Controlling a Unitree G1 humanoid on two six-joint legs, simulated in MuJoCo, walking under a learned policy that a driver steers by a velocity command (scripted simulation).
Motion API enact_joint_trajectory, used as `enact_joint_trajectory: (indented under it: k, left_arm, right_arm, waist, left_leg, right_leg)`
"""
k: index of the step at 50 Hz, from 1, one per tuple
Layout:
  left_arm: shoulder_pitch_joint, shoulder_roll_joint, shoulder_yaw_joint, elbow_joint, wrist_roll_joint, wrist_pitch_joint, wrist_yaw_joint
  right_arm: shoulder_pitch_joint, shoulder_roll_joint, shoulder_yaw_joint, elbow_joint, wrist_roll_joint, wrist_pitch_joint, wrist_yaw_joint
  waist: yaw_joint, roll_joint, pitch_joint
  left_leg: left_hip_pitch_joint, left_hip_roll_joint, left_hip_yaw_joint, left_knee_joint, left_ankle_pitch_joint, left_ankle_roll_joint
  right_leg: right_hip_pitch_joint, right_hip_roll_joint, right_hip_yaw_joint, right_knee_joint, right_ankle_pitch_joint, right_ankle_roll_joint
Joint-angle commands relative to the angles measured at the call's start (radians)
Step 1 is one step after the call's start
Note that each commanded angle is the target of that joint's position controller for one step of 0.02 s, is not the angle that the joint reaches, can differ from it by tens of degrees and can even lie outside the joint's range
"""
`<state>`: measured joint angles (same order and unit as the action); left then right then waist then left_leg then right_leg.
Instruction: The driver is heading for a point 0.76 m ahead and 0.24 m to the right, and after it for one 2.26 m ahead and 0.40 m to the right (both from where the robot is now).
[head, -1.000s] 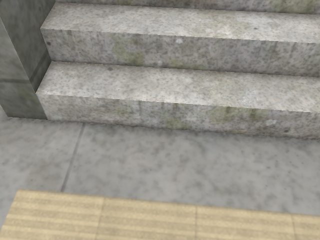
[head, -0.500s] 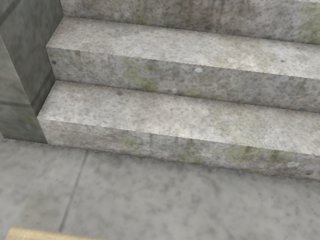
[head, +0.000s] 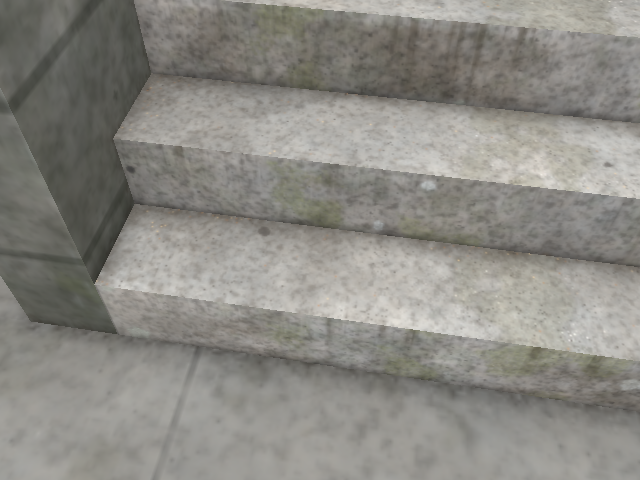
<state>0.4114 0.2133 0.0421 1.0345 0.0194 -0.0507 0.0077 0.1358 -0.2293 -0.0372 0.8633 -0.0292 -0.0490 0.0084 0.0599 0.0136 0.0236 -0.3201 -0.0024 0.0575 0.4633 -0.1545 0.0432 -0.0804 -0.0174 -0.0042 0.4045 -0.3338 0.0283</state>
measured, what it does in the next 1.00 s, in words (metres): steps on the spot, turning right: right foot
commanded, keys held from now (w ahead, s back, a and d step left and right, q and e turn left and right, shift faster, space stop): no key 0.06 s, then e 0.74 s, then no key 0.20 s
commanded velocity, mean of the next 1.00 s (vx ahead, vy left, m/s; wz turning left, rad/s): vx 0.04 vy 0.00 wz -0.38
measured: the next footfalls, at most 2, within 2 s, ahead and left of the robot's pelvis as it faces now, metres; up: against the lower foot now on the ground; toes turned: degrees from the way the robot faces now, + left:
right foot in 0.54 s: +0.07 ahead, -0.14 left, +0.00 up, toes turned -15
left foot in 1.06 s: +0.17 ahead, +0.06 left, +0.00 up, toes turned -28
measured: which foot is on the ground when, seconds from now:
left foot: down 0.00-0.54, up 0.56-1.00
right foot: down 0.00-0.00, up 0.02-0.52, down 0.54-1.00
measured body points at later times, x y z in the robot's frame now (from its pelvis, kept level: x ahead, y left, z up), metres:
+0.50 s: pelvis +0.04 -0.01 +0.00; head +0.06 -0.04 +0.45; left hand +0.22 +0.24 -0.10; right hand +0.10 -0.32 -0.13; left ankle +0.06 +0.09 -0.74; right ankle +0.03 -0.12 -0.72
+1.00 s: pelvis +0.06 -0.05 +0.01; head +0.08 -0.07 +0.45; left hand +0.31 +0.15 -0.09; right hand +0.07 -0.36 -0.12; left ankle +0.14 +0.09 -0.71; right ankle +0.03 -0.13 -0.74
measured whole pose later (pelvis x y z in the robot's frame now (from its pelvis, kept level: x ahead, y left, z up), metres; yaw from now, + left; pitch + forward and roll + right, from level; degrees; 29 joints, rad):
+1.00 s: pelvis +0.06 -0.05 +0.01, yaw -25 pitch +2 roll +1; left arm 0.13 0.29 0.06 0.76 0.00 0.01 0.03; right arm 0.09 -0.30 -0.08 0.88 0.01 -0.01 -0.03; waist 0.02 0.01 0.04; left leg -0.39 0.01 -0.06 0.68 -0.32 -0.07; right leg -0.27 0.09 0.14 0.47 -0.22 -0.06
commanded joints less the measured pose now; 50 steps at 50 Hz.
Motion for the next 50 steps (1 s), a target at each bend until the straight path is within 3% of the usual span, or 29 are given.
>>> enact_joint_trajectory:
  k: [1, 2, 3, 5, 6, 9, 12, 13, 14, 15, 17, 18, 22, 25, 26, 27, 28, 29, 30, 31, 32, 34, 38, 43, 47, 50]
  left_arm:
    - [0.038, 0.021, -0.009, -0.057, -0.016, -0.007, 0.008]
    - [0.034, 0.07, 0.002, -0.041, -0.015, 0.014, 0.018]
    - [-0.006, 0.102, 0.013, -0.039, -0.004, 0.03, 0.02]
    - [-0.035, 0.05, 0.004, -0.024, -0.001, 0.042, 0.011]
    - [-0.042, 0.047, 0.005, -0.022, 0.001, 0.047, 0.009]
    - [-0.047, 0.057, 0.016, -0.022, 0.005, 0.057, 0.009]
    - [-0.117, 0.053, 0.019, -0.057, 0.007, 0.075, 0.004]
    - [-0.15, 0.051, 0.018, -0.075, 0.017, 0.081, 0.001]
    - [-0.24, 0.085, 0.031, -0.132, -0.054, 0.09, 0.024]
    - [-0.252, 0.105, 0.035, -0.148, -0.05, 0.095, 0.034]
    - [-0.254, 0.099, 0.039, -0.169, -0.035, 0.101, 0.037]
    - [-0.271, 0.101, 0.044, -0.183, -0.043, 0.099, 0.034]
    - [-0.297, 0.099, 0.051, -0.227, -0.044, 0.089, 0.005]
    - [-0.263, 0.108, 0.058, -0.236, -0.042, 0.087, -0.02]
    - [-0.231, 0.143, 0.071, -0.23, -0.037, 0.086, -0.021]
    - [-0.183, 0.235, 0.099, -0.23, -0.037, 0.085, -0.008]
    - [-0.163, 0.354, 0.117, -0.254, -0.017, 0.077, 0.004]
    - [-0.14, 0.304, 0.104, -0.264, 0.009, 0.052, -0.001]
    - [-0.202, 0.291, 0.098, -0.278, 0.004, 0.029, -0.001]
    - [-0.271, 0.276, 0.097, -0.295, -0.019, 0.018, 0.004]
    - [-0.313, 0.246, 0.087, -0.308, -0.037, 0.019, 0.009]
    - [-0.317, 0.233, 0.078, -0.317, -0.033, 0.026, 0.017]
    - [-0.265, 0.247, 0.08, -0.317, -0.033, 0.034, 0.027]
    - [-0.268, 0.249, 0.075, -0.328, -0.026, 0.044, 0.034]
    - [-0.278, 0.24, 0.064, -0.332, -0.013, 0.051, 0.026]
    - [-0.29, 0.226, 0.051, -0.335, -0.014, 0.058, 0.023]
  right_arm:
    - [0.199, -0.215, -0.048, 0.007, -0.009, -0.021, -0.026]
    - [0.263, -0.22, -0.054, 0.04, 0.018, -0.005, -0.024]
    - [0.231, -0.167, -0.037, 0.037, 0.022, -0.003, -0.021]
    - [0.114, -0.087, -0.008, 0.014, 0.014, -0.004, -0.03]
    - [0.088, -0.076, -0.002, 0.012, 0.012, -0.007, -0.04]
    - [0.098, -0.11, -0.01, 0.025, 0.014, -0.007, -0.055]
    - [0.117, -0.123, -0.019, 0.035, 0.012, 0.008, -0.062]
    - [0.127, -0.128, -0.022, 0.04, 0.015, 0.014, -0.069]
    - [0.033, -0.203, -0.047, 0.0, 0.022, 0.016, -0.077]
    - [0.007, -0.2, -0.047, -0.013, 0.018, 0.019, -0.08]
    - [0.0, -0.193, -0.051, -0.013, 0.025, 0.024, -0.083]
    - [0.006, -0.196, -0.057, -0.007, 0.032, 0.026, -0.084]
    - [-0.007, -0.218, -0.067, -0.011, 0.03, 0.037, -0.081]
    - [-0.042, -0.228, -0.07, -0.021, 0.046, 0.053, -0.076]
    - [0.002, -0.21, -0.068, -0.004, 0.049, 0.056, -0.071]
    - [0.025, -0.171, -0.058, -0.006, 0.028, 0.055, -0.061]
    - [-0.053, -0.115, -0.039, -0.079, -0.007, 0.05, -0.057]
    - [-0.129, -0.149, -0.047, -0.095, 0.0, 0.042, -0.052]
    - [-0.121, -0.178, -0.056, -0.093, 0.03, 0.042, -0.046]
    - [-0.095, -0.191, -0.063, -0.071, 0.038, 0.044, -0.05]
    - [-0.094, -0.206, -0.069, -0.059, 0.027, 0.047, -0.058]
    - [-0.08, -0.192, -0.07, -0.053, 0.018, 0.047, -0.06]
    - [-0.098, -0.158, -0.065, -0.06, 0.031, 0.043, -0.063]
    - [-0.12, -0.152, -0.062, -0.06, 0.033, 0.036, -0.055]
    - [-0.11, -0.158, -0.058, -0.058, 0.037, 0.022, -0.041]
    - [-0.085, -0.158, -0.053, -0.052, 0.04, 0.01, -0.029]
  waist:
    - [-0.081, 0.157, -0.143]
    - [-0.123, 0.212, -0.163]
    - [-0.1, 0.143, -0.09]
    - [-0.052, 0.097, -0.027]
    - [-0.035, 0.101, -0.019]
    - [-0.021, 0.09, -0.052]
    - [-0.038, 0.108, -0.032]
    - [-0.047, 0.113, -0.017]
    - [-0.056, 0.115, -0.017]
    - [-0.051, 0.086, -0.016]
    - [-0.052, 0.07, -0.005]
    - [-0.062, 0.066, -0.006]
    - [-0.064, 0.055, -0.042]
    - [-0.026, 0.058, -0.073]
    - [-0.022, 0.026, -0.083]
    - [-0.023, -0.142, -0.089]
    - [-0.029, -0.382, -0.083]
    - [0.024, -0.213, -0.175]
    - [-0.018, -0.156, -0.151]
    - [-0.054, -0.109, -0.123]
    - [-0.064, -0.089, -0.111]
    - [-0.078, -0.1, -0.125]
    - [-0.057, -0.12, -0.116]
    - [-0.034, -0.148, -0.094]
    - [-0.025, -0.158, -0.092]
    - [-0.04, -0.155, -0.099]
  left_leg:
    - [0.482, 0.302, -0.321, -0.094, 0.353, 0.08]
    - [0.424, 0.387, -0.439, -0.145, 0.402, 0.181]
    - [0.367, 0.361, -0.416, -0.167, 0.401, 0.194]
    - [0.253, 0.291, -0.271, -0.205, 0.412, 0.15]
    - [0.215, 0.267, -0.211, -0.211, 0.463, 0.136]
    - [0.198, 0.246, -0.106, -0.171, 0.587, 0.15]
    - [0.168, 0.265, -0.086, -0.184, 0.393, 0.172]
    - [0.16, 0.278, -0.095, -0.202, 0.297, 0.179]
    - [0.162, 0.305, -0.149, -0.238, 0.159, 0.198]
    - [0.157, 0.321, -0.158, -0.255, 0.083, 0.206]
    - [0.159, 0.333, -0.147, -0.26, 0.051, 0.213]
    - [0.173, 0.341, -0.143, -0.257, 0.06, 0.218]
    - [0.215, 0.337, -0.069, -0.195, 0.188, 0.194]
    - [0.205, 0.305, 0.014, -0.072, 0.225, 0.125]
    - [0.16, 0.266, 0.054, 0.014, 0.157, 0.069]
    - [0.003, 0.179, 0.137, 0.233, -0.018, -0.017]
    - [-0.326, 0.004, 0.136, 0.505, -0.509, -0.111]
    - [-0.353, -0.007, -0.067, 0.688, -0.558, -0.105]
    - [-0.383, 0.013, -0.108, 0.72, -0.463, -0.088]
    - [-0.391, 0.036, -0.118, 0.695, -0.364, -0.082]
    - [-0.388, 0.049, -0.126, 0.663, -0.301, -0.085]
    - [-0.306, 0.028, -0.118, 0.659, -0.213, -0.093]
    - [-0.315, 0.008, -0.132, 0.522, -0.157, -0.111]
    - [-0.246, 0.013, -0.141, 0.343, -0.121, -0.13]
    - [-0.129, 0.013, -0.12, 0.262, -0.167, -0.122]
    - [-0.046, 0.006, -0.103, 0.145, -0.173, -0.1]
  right_leg:
    - [-0.309, -0.018, -0.016, 0.253, -0.032, -0.055]
    - [-0.329, 0.021, -0.029, 0.377, -0.263, -0.054]
    - [-0.351, 0.003, 0.006, 0.476, -0.276, -0.059]
    - [-0.324, -0.026, 0.036, 0.492, -0.183, -0.059]
    - [-0.287, -0.029, 0.037, 0.475, -0.138, -0.055]
    - [-0.263, 0.002, 0.006, 0.503, -0.084, -0.047]
    - [-0.302, -0.005, -0.014, 0.48, -0.061, -0.047]
    - [-0.325, -0.01, -0.022, 0.465, -0.059, -0.045]
    - [-0.365, -0.045, 0.024, 0.476, -0.089, -0.016]
    - [-0.371, -0.054, 0.032, 0.475, -0.097, -0.001]
    - [-0.382, -0.063, 0.022, 0.449, -0.088, 0.016]
    - [-0.392, -0.065, 0.011, 0.444, -0.072, 0.014]
    - [-0.348, -0.055, -0.034, 0.357, -0.065, -0.007]
    - [-0.223, -0.008, -0.098, 0.146, 0.083, -0.048]
    - [-0.136, 0.008, -0.074, 0.059, 0.175, -0.08]
    - [0.003, -0.102, 0.111, -0.03, 0.444, -0.144]
    - [0.124, -0.354, 0.508, -0.041, 0.788, -0.345]
    - [0.116, -0.376, 0.537, -0.065, 0.721, -0.421]
    - [0.101, -0.326, 0.441, -0.074, 0.658, -0.376]
    - [0.075, -0.268, 0.365, -0.067, 0.581, -0.308]
    - [0.052, -0.245, 0.337, -0.068, 0.543, -0.268]
    - [-0.015, -0.204, 0.297, -0.075, 0.561, -0.256]
    - [0.011, -0.18, 0.317, -0.081, 0.471, -0.253]
    - [-0.029, -0.165, 0.353, -0.092, 0.281, -0.244]
    - [-0.08, -0.161, 0.366, -0.062, 0.34, -0.256]
    - [-0.066, -0.158, 0.388, -0.011, 0.464, -0.249]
